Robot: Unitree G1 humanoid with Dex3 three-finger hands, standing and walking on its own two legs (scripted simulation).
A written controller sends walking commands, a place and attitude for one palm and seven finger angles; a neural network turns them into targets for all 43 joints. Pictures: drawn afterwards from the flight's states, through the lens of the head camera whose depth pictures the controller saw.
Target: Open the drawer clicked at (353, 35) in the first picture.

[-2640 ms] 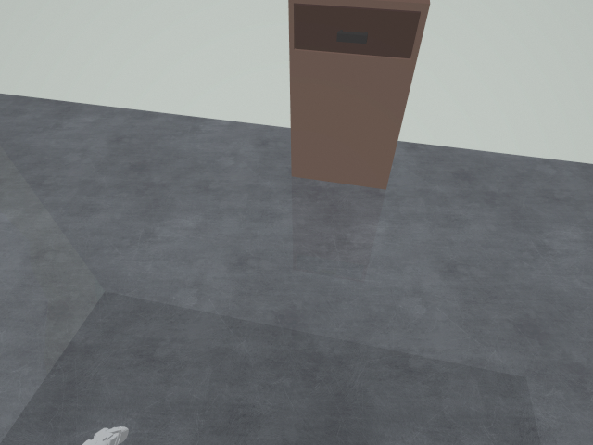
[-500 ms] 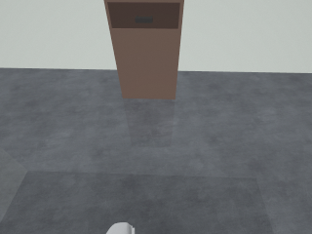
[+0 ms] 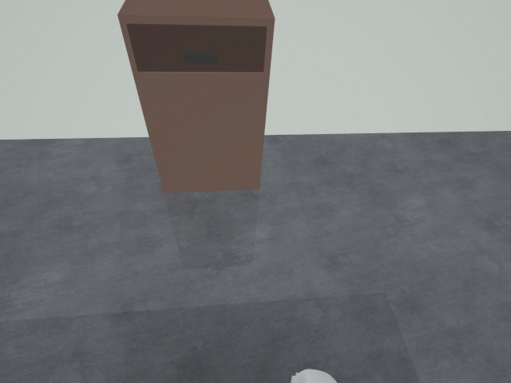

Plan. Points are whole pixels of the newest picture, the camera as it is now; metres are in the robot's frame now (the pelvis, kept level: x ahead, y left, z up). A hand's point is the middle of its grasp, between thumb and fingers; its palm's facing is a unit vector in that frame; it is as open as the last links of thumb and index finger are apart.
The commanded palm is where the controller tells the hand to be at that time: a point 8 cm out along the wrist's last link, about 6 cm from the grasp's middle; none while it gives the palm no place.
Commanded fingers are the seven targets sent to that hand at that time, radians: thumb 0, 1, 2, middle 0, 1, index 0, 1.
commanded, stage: walk to a spot facing it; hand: left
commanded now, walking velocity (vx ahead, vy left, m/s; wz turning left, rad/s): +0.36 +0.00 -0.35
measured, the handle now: (200, 54) +1.11 +0.27 -0.02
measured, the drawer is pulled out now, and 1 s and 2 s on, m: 0.00 0.00 0.00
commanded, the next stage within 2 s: turn to face it in 0.46 s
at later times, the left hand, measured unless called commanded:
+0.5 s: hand (219, 294) +0.32 +0.10 -0.16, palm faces -0.10 -0.97 -0.22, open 7.2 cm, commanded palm none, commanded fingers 0.00 0.90 0.90 -0.20 -0.30 -0.20 -0.30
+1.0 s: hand (202, 278) +0.36 +0.14 -0.18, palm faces +0.06 -0.98 -0.17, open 7.4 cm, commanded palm none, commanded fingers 0.00 0.90 0.90 -0.20 -0.30 -0.20 -0.30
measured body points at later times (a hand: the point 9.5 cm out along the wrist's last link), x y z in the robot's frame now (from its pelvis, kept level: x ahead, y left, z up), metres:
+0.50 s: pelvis +0.21 -0.08 +0.00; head +0.24 -0.09 +0.45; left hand +0.33 +0.15 -0.14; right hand +0.14 -0.29 -0.16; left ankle +0.18 +0.06 -0.64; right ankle +0.23 -0.16 -0.74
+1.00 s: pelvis +0.34 -0.03 +0.00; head +0.37 -0.01 +0.45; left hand +0.36 +0.19 -0.17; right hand +0.43 -0.27 -0.14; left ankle +0.42 +0.03 -0.74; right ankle +0.32 -0.19 -0.67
